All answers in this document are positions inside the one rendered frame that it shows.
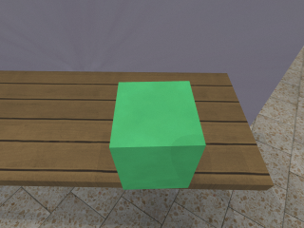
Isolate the carton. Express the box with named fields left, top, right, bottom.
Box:
left=109, top=81, right=206, bottom=190

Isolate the table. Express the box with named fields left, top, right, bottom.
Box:
left=0, top=70, right=274, bottom=191

